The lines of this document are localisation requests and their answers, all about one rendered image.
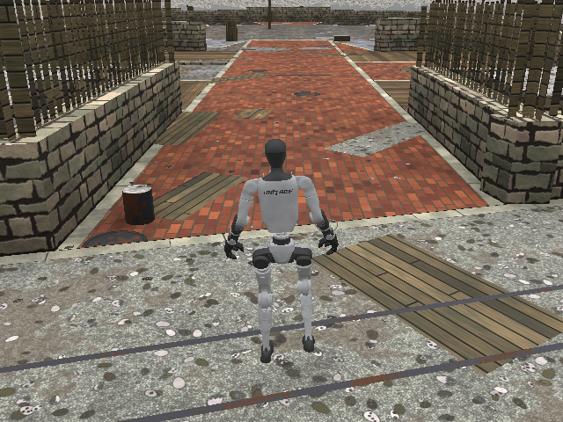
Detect right robot forearm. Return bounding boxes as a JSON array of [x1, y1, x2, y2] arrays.
[[316, 209, 335, 240]]

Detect robot left thigh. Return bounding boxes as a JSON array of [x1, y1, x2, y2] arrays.
[[252, 246, 274, 309]]

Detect robot right upper arm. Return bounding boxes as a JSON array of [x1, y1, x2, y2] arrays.
[[296, 176, 324, 223]]

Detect left robot hand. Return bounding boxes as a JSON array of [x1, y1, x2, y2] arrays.
[[224, 240, 244, 259]]

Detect left robot shin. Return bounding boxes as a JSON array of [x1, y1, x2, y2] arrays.
[[258, 293, 272, 351]]

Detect left robot forearm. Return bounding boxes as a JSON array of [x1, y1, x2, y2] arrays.
[[227, 214, 244, 245]]

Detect right robot hand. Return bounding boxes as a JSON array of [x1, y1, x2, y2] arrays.
[[318, 234, 339, 255]]

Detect robot left upper arm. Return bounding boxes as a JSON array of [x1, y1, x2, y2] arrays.
[[235, 178, 260, 227]]

